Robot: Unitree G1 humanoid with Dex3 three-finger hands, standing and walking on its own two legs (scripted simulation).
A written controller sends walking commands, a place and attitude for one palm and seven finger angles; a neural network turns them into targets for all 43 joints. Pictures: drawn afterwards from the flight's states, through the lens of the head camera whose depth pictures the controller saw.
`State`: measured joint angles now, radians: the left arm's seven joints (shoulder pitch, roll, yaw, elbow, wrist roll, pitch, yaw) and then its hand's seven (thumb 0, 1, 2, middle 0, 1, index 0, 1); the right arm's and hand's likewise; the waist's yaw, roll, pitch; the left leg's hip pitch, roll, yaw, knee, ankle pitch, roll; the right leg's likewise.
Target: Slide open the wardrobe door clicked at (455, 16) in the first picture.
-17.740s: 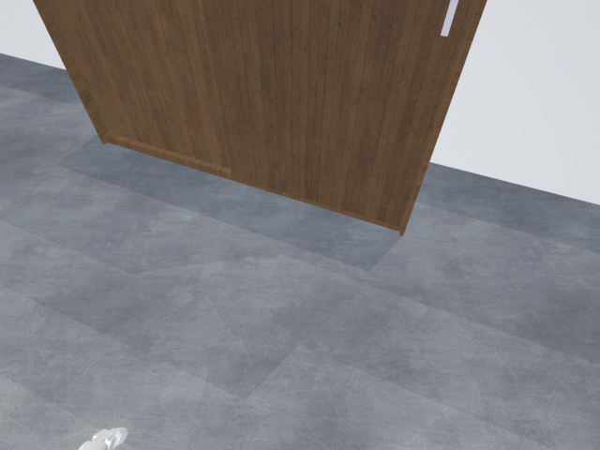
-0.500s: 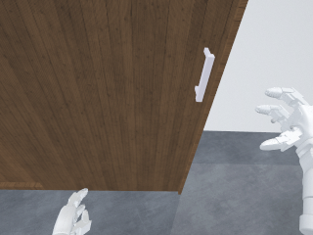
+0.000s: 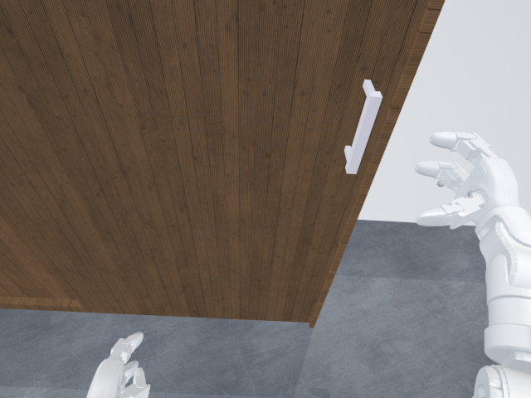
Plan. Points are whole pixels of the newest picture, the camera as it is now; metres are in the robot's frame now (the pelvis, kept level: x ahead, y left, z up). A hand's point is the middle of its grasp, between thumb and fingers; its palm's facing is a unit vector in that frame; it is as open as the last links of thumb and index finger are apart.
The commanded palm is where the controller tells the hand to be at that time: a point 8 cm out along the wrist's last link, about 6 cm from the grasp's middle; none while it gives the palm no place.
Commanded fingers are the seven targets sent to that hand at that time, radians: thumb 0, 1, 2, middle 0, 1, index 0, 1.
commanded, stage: move the hooked fingers beside the handle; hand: right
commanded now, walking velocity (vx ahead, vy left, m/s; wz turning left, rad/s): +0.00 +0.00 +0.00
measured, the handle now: (359, 129) +0.52 -0.13 +0.17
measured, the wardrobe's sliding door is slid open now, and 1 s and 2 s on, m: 0.00 0.00 0.00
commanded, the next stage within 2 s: feel for the door with the fingertips in 1.44 s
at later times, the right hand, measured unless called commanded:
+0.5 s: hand (414, 159) +0.43 -0.19 +0.18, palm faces -0.01 +1.00 +0.01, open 14.0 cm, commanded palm +0.41 -0.25 +0.18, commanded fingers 0.00 0.50 -0.30 0.30 1.20 0.30 1.20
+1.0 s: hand (405, 153) +0.46 -0.19 +0.17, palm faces -0.01 +1.00 +0.01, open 14.0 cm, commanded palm +0.43 -0.24 +0.17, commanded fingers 0.00 0.50 -0.30 0.30 1.20 0.30 1.20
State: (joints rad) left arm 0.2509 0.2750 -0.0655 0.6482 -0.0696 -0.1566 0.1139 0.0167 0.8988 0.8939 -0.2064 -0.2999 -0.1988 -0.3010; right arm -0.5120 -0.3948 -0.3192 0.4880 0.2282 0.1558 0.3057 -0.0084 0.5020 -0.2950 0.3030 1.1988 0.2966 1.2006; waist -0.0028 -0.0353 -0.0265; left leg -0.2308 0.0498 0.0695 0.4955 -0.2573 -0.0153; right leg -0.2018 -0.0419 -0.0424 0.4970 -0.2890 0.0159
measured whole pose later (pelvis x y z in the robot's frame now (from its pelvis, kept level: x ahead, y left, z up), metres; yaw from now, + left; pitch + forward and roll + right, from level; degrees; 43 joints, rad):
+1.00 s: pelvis +0.00 -0.01 +0.00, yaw +2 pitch +5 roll +1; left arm 0.40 0.28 -0.02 0.69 -0.05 -0.09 0.06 0.01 0.90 0.89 -0.21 -0.30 -0.20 -0.30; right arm -0.79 -0.42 -0.34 0.90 0.15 -0.07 0.24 -0.01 0.50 -0.30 0.30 1.20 0.30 1.20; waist 0.07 -0.02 -0.04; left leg -0.35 0.04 0.03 0.52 -0.24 -0.03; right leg -0.32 -0.05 -0.08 0.55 -0.31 0.00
